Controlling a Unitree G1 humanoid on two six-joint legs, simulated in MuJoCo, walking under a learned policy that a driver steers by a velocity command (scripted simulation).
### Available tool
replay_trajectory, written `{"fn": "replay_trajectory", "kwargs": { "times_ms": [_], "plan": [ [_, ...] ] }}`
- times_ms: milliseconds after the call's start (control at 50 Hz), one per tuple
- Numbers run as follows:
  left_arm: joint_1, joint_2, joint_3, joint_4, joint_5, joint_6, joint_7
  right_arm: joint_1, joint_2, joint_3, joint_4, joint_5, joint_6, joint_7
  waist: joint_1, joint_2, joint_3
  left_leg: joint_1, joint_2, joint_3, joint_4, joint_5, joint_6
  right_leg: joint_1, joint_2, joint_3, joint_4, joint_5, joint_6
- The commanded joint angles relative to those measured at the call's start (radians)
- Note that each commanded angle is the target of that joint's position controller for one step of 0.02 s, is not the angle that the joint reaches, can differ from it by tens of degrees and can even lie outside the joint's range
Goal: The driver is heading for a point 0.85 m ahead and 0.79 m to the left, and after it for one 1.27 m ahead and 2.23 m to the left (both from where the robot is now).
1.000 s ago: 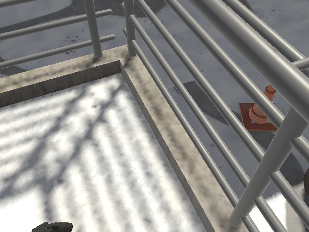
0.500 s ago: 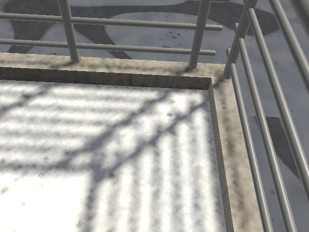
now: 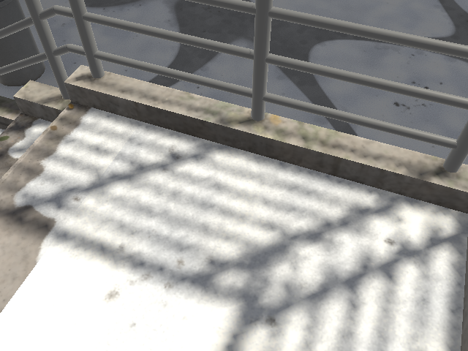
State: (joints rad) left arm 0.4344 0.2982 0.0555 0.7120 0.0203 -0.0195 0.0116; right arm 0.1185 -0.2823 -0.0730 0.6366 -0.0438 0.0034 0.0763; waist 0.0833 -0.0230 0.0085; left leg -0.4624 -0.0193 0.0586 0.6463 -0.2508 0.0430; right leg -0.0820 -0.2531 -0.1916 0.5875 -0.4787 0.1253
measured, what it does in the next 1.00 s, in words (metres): walks ahead, turning left: right foot, then left foot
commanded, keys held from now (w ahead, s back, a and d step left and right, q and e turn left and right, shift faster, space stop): w+q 0.40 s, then w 0.50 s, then w+q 0.10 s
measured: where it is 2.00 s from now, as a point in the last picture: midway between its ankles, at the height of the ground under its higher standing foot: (178, 262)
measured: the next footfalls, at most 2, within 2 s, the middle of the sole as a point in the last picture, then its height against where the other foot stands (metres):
right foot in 0.42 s outside the picture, level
left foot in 0.84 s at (164, 309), level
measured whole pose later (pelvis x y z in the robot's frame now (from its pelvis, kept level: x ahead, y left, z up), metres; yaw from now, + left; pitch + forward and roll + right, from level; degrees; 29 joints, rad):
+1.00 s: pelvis +0.53 +0.17 +0.02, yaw +22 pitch +0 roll +0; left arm 0.27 0.25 0.04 0.85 0.02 -0.05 -0.01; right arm 0.23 -0.26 -0.03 0.89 -0.01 -0.04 0.01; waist 0.02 -0.03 0.06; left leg -0.27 -0.04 0.05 0.45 -0.19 0.06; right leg -0.42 -0.06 -0.03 1.10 -0.41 -0.03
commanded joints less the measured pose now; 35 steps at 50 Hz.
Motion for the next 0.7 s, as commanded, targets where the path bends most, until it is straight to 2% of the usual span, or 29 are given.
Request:
{"fn": "replay_trajectory", "kwargs": {
  "times_ms": [20,40,60,80,100,120,140,180,200,220,260,320,380,400,420,440,460,480,500,520,540,560,580,600,620,640,660,680,700],
  "plan": [
    [-0.199,0.018,0.007,-0.210,-0.019,-0.026,-0.014,0.435,-0.338,-0.096,0.051,-0.039,-0.043,-0.051,-0.240,0.399,-0.130,0.706,0.235,-0.593,-0.299,0.069,0.183,-0.721,0.209,-0.042,0.709,-0.055,-0.066],
    [-0.197,0.060,0.009,-0.195,0.006,-0.016,-0.017,0.476,-0.303,-0.092,0.031,0.015,-0.053,-0.047,-0.244,0.248,-0.222,0.794,0.349,-0.808,-0.342,0.180,0.261,-0.835,0.176,0.159,0.844,-0.099,-0.111],
    [-0.234,0.062,0.004,-0.182,0.017,-0.014,-0.024,0.397,-0.279,-0.085,0.039,0.039,-0.049,-0.052,-0.206,0.138,-0.210,0.744,0.315,-0.691,-0.288,0.134,0.250,-0.814,0.133,0.214,0.844,0.014,-0.123],
    [-0.228,0.060,0.000,-0.160,0.010,-0.021,-0.028,0.327,-0.215,-0.064,0.043,0.032,-0.048,-0.055,-0.158,0.066,-0.111,0.608,0.261,-0.573,-0.277,0.199,0.222,-0.759,0.107,0.214,0.737,0.090,-0.127],
    [-0.221,0.079,0.005,-0.138,0.023,-0.025,-0.028,0.248,-0.164,-0.046,0.033,0.037,-0.046,-0.052,-0.120,0.057,-0.050,0.493,0.216,-0.507,-0.292,0.255,0.197,-0.712,0.098,0.219,0.637,0.093,-0.114],
    [-0.185,0.069,0.003,-0.113,0.028,-0.022,-0.034,0.193,-0.135,-0.035,0.024,0.032,-0.041,-0.057,-0.089,0.077,-0.063,0.429,0.197,-0.462,-0.317,0.301,0.195,-0.640,0.097,0.215,0.604,0.080,-0.100],
    [-0.171,0.067,0.001,-0.103,0.034,-0.021,-0.037,0.177,-0.143,-0.034,0.026,0.030,-0.042,-0.063,-0.077,0.093,-0.059,0.364,0.198,-0.444,-0.329,0.360,0.202,-0.594,0.112,0.207,0.583,0.102,-0.091],
    [-0.198,0.088,0.003,-0.102,0.023,-0.022,-0.041,0.211,-0.168,-0.030,0.058,0.038,-0.047,-0.061,-0.081,0.087,-0.045,0.326,0.157,-0.404,-0.377,0.333,0.214,-0.578,0.133,0.193,0.491,0.182,-0.087],
    [-0.248,0.073,-0.007,-0.110,0.022,-0.017,-0.040,0.219,-0.175,-0.030,0.071,0.042,-0.044,-0.059,-0.085,0.084,-0.023,0.324,0.150,-0.405,-0.386,0.310,0.221,-0.606,0.133,0.196,0.422,0.231,-0.091],
    [-0.283,0.051,-0.016,-0.112,0.014,-0.020,-0.043,0.234,-0.157,-0.022,0.074,0.054,-0.050,-0.055,-0.095,0.079,-0.002,0.313,0.152,-0.388,-0.403,0.343,0.220,-0.598,0.141,0.189,0.353,0.263,-0.095],
    [-0.363,0.035,-0.027,-0.133,0.002,-0.018,-0.050,0.217,-0.169,-0.028,0.079,0.060,-0.051,-0.050,-0.095,0.091,0.005,0.265,0.119,-0.358,-0.397,0.440,0.183,-0.516,0.178,0.168,0.237,0.344,-0.099],
    [-0.388,0.056,-0.021,-0.129,-0.008,-0.025,-0.043,0.245,-0.195,-0.038,0.097,0.058,-0.060,-0.054,-0.101,0.104,-0.011,0.292,0.142,-0.389,-0.364,0.467,0.140,-0.425,0.204,0.185,0.120,0.404,-0.119],
    [-0.274,0.079,-0.004,-0.091,0.006,-0.038,-0.033,0.207,-0.207,-0.040,0.085,0.049,-0.055,-0.053,-0.046,0.077,-0.067,0.293,0.118,-0.399,-0.208,0.635,0.107,-0.201,0.274,0.148,-0.008,0.323,-0.149],
    [-0.164,0.115,0.011,-0.058,0.026,-0.042,-0.022,0.227,-0.204,-0.035,0.096,0.033,-0.062,-0.047,-0.014,0.025,-0.115,0.251,0.057,-0.348,-0.026,0.679,0.091,-0.034,0.283,0.124,-0.058,0.336,-0.172],
    [0.007,0.174,0.030,-0.044,0.045,-0.047,-0.008,0.236,-0.159,-0.023,0.099,0.044,-0.065,-0.047,0.065,-0.048,-0.200,0.126,-0.013,-0.276,0.276,0.474,0.061,0.164,0.101,0.313,-0.134,0.119,-0.236],
    [0.019,0.275,0.044,-0.055,0.066,-0.052,0.015,0.275,-0.047,-0.001,0.054,0.031,-0.067,-0.053,-0.003,-0.234,-0.234,-0.183,-0.145,-0.185,0.531,-0.280,0.038,0.349,-0.187,0.801,-0.274,-0.046,-0.312],
    [-0.038,0.242,0.042,-0.047,0.032,-0.040,0.017,0.314,-0.105,-0.006,0.077,0.010,-0.059,-0.065,-0.042,-0.177,-0.183,-0.274,-0.095,-0.216,0.673,-0.272,0.055,0.267,-0.218,1.015,-0.363,-0.092,-0.400],
    [-0.104,0.161,0.024,-0.053,0.014,-0.033,0.014,0.267,-0.131,-0.012,0.099,-0.007,-0.049,-0.062,-0.067,-0.061,-0.067,-0.274,-0.022,-0.222,0.660,-0.187,0.060,0.144,-0.183,0.873,-0.372,-0.153,-0.395],
    [-0.142,0.113,0.014,-0.047,0.002,-0.033,0.006,0.207,-0.137,-0.011,0.097,-0.013,-0.043,-0.050,-0.072,0.004,0.003,-0.225,0.013,-0.219,0.597,-0.124,0.056,0.030,-0.120,0.724,-0.381,-0.074,-0.367],
    [-0.171,0.077,0.007,-0.046,0.005,-0.034,0.002,0.184,-0.123,-0.008,0.106,-0.007,-0.043,-0.041,-0.083,-0.035,0.021,-0.194,0.029,-0.218,0.512,-0.100,0.048,-0.010,-0.051,0.576,-0.379,0.081,-0.316],
    [-0.149,0.057,0.003,-0.029,-0.006,-0.042,0.003,0.204,-0.109,-0.001,0.121,-0.008,-0.034,-0.038,-0.087,-0.076,0.016,-0.154,0.031,-0.220,0.474,-0.092,0.036,-0.029,-0.026,0.499,-0.385,0.204,-0.303],
    [-0.132,0.066,0.005,0.000,-0.014,-0.052,0.008,0.199,-0.097,0.007,0.129,-0.007,-0.020,-0.033,-0.097,-0.087,0.026,-0.130,0.030,-0.210,0.430,-0.081,0.028,-0.043,-0.015,0.441,-0.395,0.328,-0.299],
    [-0.114,0.087,0.014,0.012,-0.006,-0.065,-0.012,0.175,-0.093,0.014,0.124,0.011,-0.021,-0.023,-0.089,-0.086,-0.009,-0.114,0.015,-0.191,0.430,-0.085,0.033,-0.016,-0.008,0.406,-0.389,0.438,-0.314],
    [-0.109,0.099,0.021,0.035,-0.004,-0.077,-0.018,0.124,-0.085,0.025,0.108,0.004,-0.025,-0.018,-0.092,-0.062,-0.001,-0.144,0.014,-0.187,0.390,-0.069,0.037,0.010,-0.017,0.377,-0.397,0.520,-0.324],
    [-0.088,0.084,0.015,0.059,-0.014,-0.086,-0.028,0.110,-0.077,0.031,0.109,0.002,-0.027,-0.016,-0.090,-0.065,0.012,-0.142,0.018,-0.193,0.344,-0.025,0.039,-0.002,-0.018,0.345,-0.399,0.609,-0.326],
    [-0.107,0.089,0.016,0.065,-0.018,-0.082,-0.031,0.103,-0.076,0.034,0.119,0.011,-0.029,-0.008,-0.104,-0.071,0.011,-0.138,0.018,-0.173,0.310,0.011,0.036,-0.009,-0.001,0.300,-0.394,0.645,-0.322],
    [-0.126,0.080,0.013,0.071,-0.011,-0.079,-0.039,0.104,-0.070,0.038,0.125,0.015,-0.038,-0.005,-0.111,-0.064,0.009,-0.108,0.030,-0.145,0.239,0.046,0.033,-0.019,0.025,0.237,-0.382,0.695,-0.309],
    [-0.136,0.093,0.015,0.071,-0.009,-0.073,-0.044,0.063,-0.038,0.055,0.110,0.015,-0.046,-0.003,-0.098,-0.095,0.020,-0.062,0.043,-0.078,0.164,0.083,0.021,-0.064,0.059,0.176,-0.381,0.709,-0.299],
    [-0.119,0.118,0.027,0.084,-0.001,-0.071,-0.045,-0.011,-0.048,0.059,0.095,0.005,-0.050,-0.001,-0.062,-0.096,0.021,-0.025,0.051,-0.048,0.092,0.113,0.010,-0.073,0.071,0.142,-0.378,0.709,-0.283]
  ]
}}
Over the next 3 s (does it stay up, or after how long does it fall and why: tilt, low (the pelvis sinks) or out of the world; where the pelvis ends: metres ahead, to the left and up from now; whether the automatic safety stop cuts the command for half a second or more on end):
stays up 0.71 0.61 0.03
